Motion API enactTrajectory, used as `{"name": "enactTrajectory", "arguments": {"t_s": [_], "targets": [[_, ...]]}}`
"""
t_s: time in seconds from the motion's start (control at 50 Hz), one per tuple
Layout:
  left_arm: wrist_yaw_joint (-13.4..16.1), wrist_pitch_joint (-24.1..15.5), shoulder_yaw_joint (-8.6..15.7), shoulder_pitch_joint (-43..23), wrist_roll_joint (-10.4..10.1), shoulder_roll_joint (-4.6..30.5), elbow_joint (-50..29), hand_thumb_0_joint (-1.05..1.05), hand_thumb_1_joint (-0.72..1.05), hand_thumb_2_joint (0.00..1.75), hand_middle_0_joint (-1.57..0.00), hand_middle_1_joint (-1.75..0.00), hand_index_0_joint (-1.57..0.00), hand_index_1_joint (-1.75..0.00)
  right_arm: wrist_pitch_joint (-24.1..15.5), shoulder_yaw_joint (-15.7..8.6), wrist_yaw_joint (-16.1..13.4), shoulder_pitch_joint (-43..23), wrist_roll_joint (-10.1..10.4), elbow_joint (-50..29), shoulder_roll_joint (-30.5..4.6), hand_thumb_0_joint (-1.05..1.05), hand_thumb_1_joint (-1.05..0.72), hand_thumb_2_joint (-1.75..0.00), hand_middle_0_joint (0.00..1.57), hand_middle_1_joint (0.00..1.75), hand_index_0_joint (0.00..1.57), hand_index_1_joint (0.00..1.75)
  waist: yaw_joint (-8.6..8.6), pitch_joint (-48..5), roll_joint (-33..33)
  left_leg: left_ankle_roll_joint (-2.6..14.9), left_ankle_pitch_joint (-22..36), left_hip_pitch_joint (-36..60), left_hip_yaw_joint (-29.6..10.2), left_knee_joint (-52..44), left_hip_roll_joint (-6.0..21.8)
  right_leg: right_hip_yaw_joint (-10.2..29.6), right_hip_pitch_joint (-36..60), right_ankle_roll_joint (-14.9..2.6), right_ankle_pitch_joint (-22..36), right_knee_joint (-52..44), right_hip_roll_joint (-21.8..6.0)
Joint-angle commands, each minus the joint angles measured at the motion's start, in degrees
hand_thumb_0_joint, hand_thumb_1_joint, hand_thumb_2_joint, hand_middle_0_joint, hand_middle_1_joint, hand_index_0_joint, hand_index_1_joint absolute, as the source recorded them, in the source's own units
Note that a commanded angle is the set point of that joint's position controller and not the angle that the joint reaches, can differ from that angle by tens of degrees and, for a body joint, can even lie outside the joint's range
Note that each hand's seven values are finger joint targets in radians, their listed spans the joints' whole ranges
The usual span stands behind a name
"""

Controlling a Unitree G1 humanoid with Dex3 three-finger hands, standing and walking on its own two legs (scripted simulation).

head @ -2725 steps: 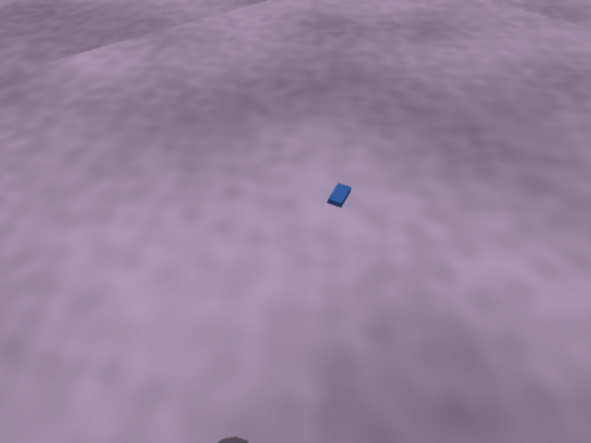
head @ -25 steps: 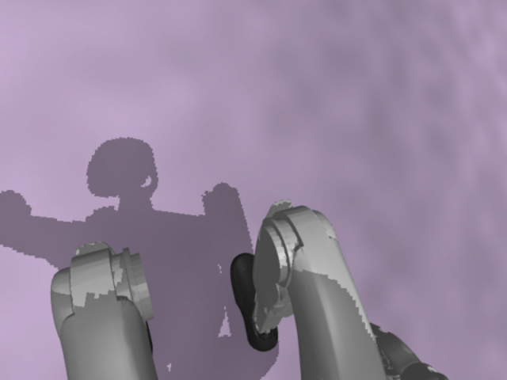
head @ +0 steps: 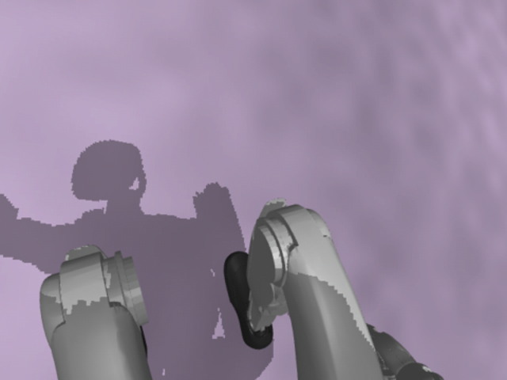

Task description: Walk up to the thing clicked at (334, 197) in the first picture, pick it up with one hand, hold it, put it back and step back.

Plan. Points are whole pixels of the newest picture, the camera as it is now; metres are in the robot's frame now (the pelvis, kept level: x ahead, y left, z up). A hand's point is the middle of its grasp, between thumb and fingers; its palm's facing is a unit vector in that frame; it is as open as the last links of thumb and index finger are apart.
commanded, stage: rise first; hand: left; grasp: from above
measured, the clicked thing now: out of the picture +0.50 +0.42 -0.30
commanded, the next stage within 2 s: approach in 0.62 s
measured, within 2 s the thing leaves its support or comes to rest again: neither
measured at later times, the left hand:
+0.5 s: hand out of the picture +0.43 +0.45 -0.17, palm faces -0.45 -0.15 -0.88, open 14.2 cm
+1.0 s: hand out of the picture +0.45 +0.42 -0.17, palm faces -0.45 -0.12 -0.88, open 14.1 cm
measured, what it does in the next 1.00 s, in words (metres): stands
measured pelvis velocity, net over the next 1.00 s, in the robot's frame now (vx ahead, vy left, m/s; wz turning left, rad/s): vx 0.00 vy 0.00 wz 0.00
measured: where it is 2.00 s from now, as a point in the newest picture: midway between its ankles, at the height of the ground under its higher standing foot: (196, 345)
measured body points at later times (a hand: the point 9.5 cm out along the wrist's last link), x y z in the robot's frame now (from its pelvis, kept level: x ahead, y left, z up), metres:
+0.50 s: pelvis +0.00 +0.00 +0.00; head +0.26 +0.14 +0.34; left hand +0.45 +0.45 -0.11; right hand +0.08 -0.27 -0.06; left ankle +0.06 +0.11 -0.28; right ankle +0.13 -0.13 -0.28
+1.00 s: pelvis +0.00 +0.00 +0.00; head +0.26 +0.14 +0.34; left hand +0.47 +0.43 -0.12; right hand +0.08 -0.27 -0.06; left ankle +0.06 +0.11 -0.28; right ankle +0.13 -0.13 -0.28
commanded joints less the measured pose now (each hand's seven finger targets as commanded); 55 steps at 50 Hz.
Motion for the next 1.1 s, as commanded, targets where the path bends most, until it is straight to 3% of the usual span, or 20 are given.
{"name": "enactTrajectory", "arguments": {"t_s": [0.0, 0.08, 0.14, 0.28, 0.32, 0.48, 0.56, 0.66, 0.7, 0.72, 0.78, 0.92, 0.96, 1.02, 1.04, 1.08], "targets": [[1.64, -0.2, 2.36, -12.43, -1.59, 20.11, -9.28, 0.0, -0.55, 1.01, -0.12, -0.99, -0.1, -1.01, 0.46, -5.84, -1.08, 10.84, -0.25, 0.79, -18.55, 0.0, -0.9, -0.9, 0.2, 0.3, 0.2, 0.3, -0.62, -38.96, 31.85, -1.88, 16.96, 35.54, 1.41, -17.58, 1.66, -4.3, 14.07, -4.96, 9.48, -8.86, 1.81], [1.35, -0.14, 2.2, -12.34, -2.21, 19.01, -8.67, 0.0, -0.56, 1.02, -0.11, -1.0, -0.09, -1.02, 0.38, -5.88, -1.07, 10.76, -0.4, 0.92, -18.69, 0.0, -0.91, -0.9, 0.2, 0.3, 0.2, 0.3, -1.01, -37.86, 30.96, -2.05, 17.36, 35.79, 0.72, -17.77, 1.83, -4.69, 13.33, -4.76, 9.54, -8.84, 1.63], [1.13, -0.31, 2.28, -13.07, -1.87, 20.01, -10.22, 0.0, -0.57, 1.03, -0.1, -1.01, -0.08, -1.03, 0.39, -5.67, -1.03, 10.8, -0.42, 0.87, -18.82, 0.0, -0.9, -0.9, 0.2, 0.3, 0.2, 0.3, -1.0, -38.28, 33.34, -2.34, 18.28, 37.08, 0.46, -18.11, 1.92, -4.61, 13.25, -4.86, 9.79, -8.72, 1.57], [1.0, 0.15, 2.99, -12.13, -2.55, 19.97, -9.85, 0.0, -0.58, 1.04, -0.09, -1.01, -0.07, -1.04, 0.39, -5.67, -1.04, 10.82, -0.28, 0.53, -18.73, 0.0, -0.9, -0.9, 0.2, 0.3, 0.2, 0.3, -0.89, -38.21, 32.04, -2.04, 19.1, 36.44, 1.1, -17.71, 1.8, -4.45, 14.46, -4.81, 10.64, -9.26, 1.6], [0.68, 0.05, 2.21, -12.1, -2.7, 18.99, -9.19, 0.0, -0.59, 1.05, -0.09, -1.0, -0.06, -1.03, 0.35, -6.02, -1.04, 10.85, -0.23, 0.51, -19.04, 0.0, -0.9, -0.9, 0.2, 0.3, 0.2, 0.3, -1.19, -36.86, 31.22, -2.17, 17.89, 35.8, 0.45, -17.85, 1.8, -4.66, 12.91, -4.96, 9.71, -9.09, 1.44], [1.0, -0.27, 2.3, -13.1, -2.19, 20.35, -10.48, 0.0, -0.58, 1.04, -0.08, -1.04, -0.06, -1.05, 0.43, -5.45, -1.03, 10.19, -0.17, -0.02, -18.99, 0.0, -0.9, -0.9, 0.2, 0.3, 0.2, 0.3, -1.02, -38.08, 32.74, -2.14, 16.96, 36.02, 0.46, -18.18, 1.87, -4.79, 13.42, -4.98, 9.41, -8.8, 1.67], [1.17, -0.28, 1.37, -12.5, -2.15, 18.7, -9.66, 0.0, -0.59, 1.05, -0.08, -1.04, -0.06, -1.05, 0.2, -5.25, -1.06, 10.86, -0.35, -0.02, -18.61, 0.0, -0.9, -0.9, 0.2, 0.3, 0.2, 0.3, -1.71, -37.37, 31.53, -1.86, 16.7, 35.36, 1.3, -17.77, 1.73, -4.49, 14.56, -4.92, 9.56, -9.39, 1.81], [1.55, -0.13, 1.83, -12.5, -2.46, 19.33, -8.88, 0.0, -0.59, 1.05, -0.08, -1.03, -0.06, -1.05, -0.09, -5.22, -1.17, 10.41, -0.31, -0.31, -19.05, 0.0, -0.9, -0.9, 0.2, 0.3, 0.2, 0.3, -1.69, -36.59, 30.28, -1.84, 14.9, 33.45, 1.11, -17.58, 1.62, -4.72, 13.98, -5.0, 8.81, -9.32, 1.68], [1.73, 0.18, 2.24, -12.55, -2.02, 20.24, -9.23, 0.0, -0.61, 1.11, -0.09, -1.02, -0.05, -1.07, -0.08, -5.2, -1.33, 10.38, -0.2, -0.06, -19.02, 0.0, -0.9, -0.9, 0.2, 0.3, 0.2, 0.3, -0.99, -37.58, 30.91, -1.86, 15.55, 34.14, 1.26, -17.58, 1.72, -4.59, 14.12, -5.0, 9.22, -9.13, 1.72], [1.79, 0.23, 2.35, -12.78, -1.71, 20.45, -9.76, 0.0, -0.57, 1.03, -0.06, -1.04, -0.06, -1.04, -0.07, -5.12, -1.24, 10.47, -0.18, -0.25, -18.94, 0.0, -0.9, -0.89, 0.2, 0.3, 0.2, 0.3, -1.15, -38.06, 31.61, -1.96, 15.94, 34.55, 1.17, -17.94, 1.69, -4.74, 14.39, -5.04, 9.47, -8.93, 1.85], [1.74, 0.39, 1.14, -12.86, -2.04, 17.91, -9.16, 0.0, -0.56, 1.0, -0.06, -1.05, -0.06, -1.05, -0.26, -5.31, -1.15, 10.91, -0.3, 0.1, -18.59, 0.0, -0.9, -0.89, 0.2, 0.3, 0.2, 0.3, -1.9, -37.33, 31.07, -1.91, 15.32, 33.77, 1.23, -17.86, 1.67, -4.94, 14.08, -4.99, 9.33, -9.16, 1.83], [2.3, 0.9, -4.43, -18.51, -2.17, 9.61, -10.45, 0.0, -0.54, 0.99, -0.06, -1.07, -0.07, -1.05, -1.32, -5.4, -0.86, 11.86, -0.8, 1.73, -18.29, 0.0, -0.9, -0.89, 0.2, 0.3, 0.2, 0.3, -5.05, -36.6, 32.08, -2.41, 14.36, 35.53, 0.32, -17.97, 1.92, -5.97, 11.89, -4.87, 9.07, -9.13, 1.86], [3.32, 1.53, -4.57, -19.16, -1.46, 9.8, -10.21, 0.0, -0.53, 0.98, -0.06, -1.08, -0.08, -1.05, -1.61, -5.29, -0.88, 12.28, -0.77, 1.85, -18.41, 0.0, -0.9, -0.89, 0.2, 0.3, 0.2, 0.3, -4.98, -37.64, 32.1, -2.35, 14.92, 35.73, 0.6, -17.79, 1.75, -5.98, 12.67, -4.86, 9.89, -9.29, 1.97], [5.33, 3.39, -3.15, -20.0, -0.14, 12.31, -10.11, 0.0, -0.52, 0.98, -0.05, -1.08, -0.08, -1.05, -1.91, -5.08, -0.83, 12.49, -0.57, 1.19, -18.54, 0.0, -0.89, -0.89, 0.2, 0.3, 0.2, 0.3, -4.1, -39.05, 35.61, -2.86, 18.0, 37.9, 0.75, -18.66, 1.73, -5.6, 12.95, -5.12, 11.67, -8.64, 1.72], [6.18, 4.14, -1.58, -21.02, 0.09, 14.35, -10.56, 0.0, -0.53, 0.99, -0.06, -1.07, -0.08, -1.05, -1.92, -5.09, -0.87, 12.33, -0.38, 0.97, -18.96, 0.0, -0.89, -0.89, 0.2, 0.3, 0.2, 0.3, -3.56, -40.1, 36.12, -2.87, 18.79, 37.91, 0.78, -18.84, 1.68, -5.68, 13.51, -5.08, 12.47, -8.62, 1.62], [6.95, 6.05, -1.45, -20.69, 0.69, 14.52, -9.52, 0.0, -0.52, 0.97, -0.05, -1.07, -0.08, -1.05, -2.18, -5.36, -0.77, 12.31, 0.05, 0.06, -18.82, 0.0, -0.89, -0.89, 0.2, 0.3, 0.2, 0.3, -3.46, -40.11, 37.04, -3.09, 19.55, 38.36, 0.43, -19.49, 1.75, -5.44, 11.9, -5.34, 12.72, -7.9, 1.46]]}}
